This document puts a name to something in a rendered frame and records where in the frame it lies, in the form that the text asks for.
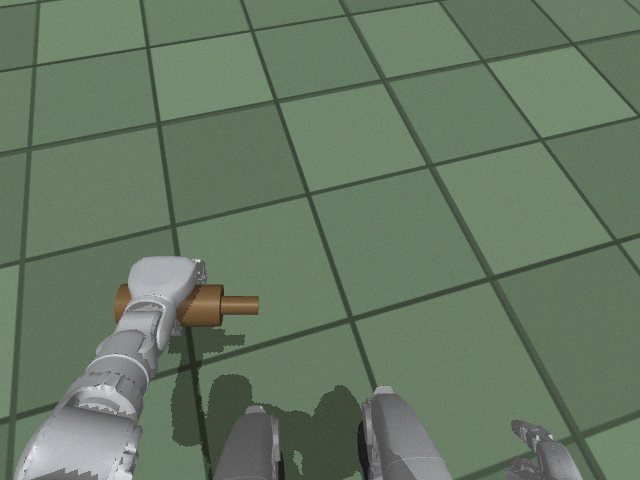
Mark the left robot hand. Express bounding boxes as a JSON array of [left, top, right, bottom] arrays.
[[128, 256, 207, 336]]

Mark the left robot arm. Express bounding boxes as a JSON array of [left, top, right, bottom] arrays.
[[13, 296, 176, 480]]

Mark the right robot hand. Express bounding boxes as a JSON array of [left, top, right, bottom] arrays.
[[505, 419, 583, 480]]

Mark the bottle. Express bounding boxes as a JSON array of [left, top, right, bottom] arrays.
[[114, 284, 259, 327]]

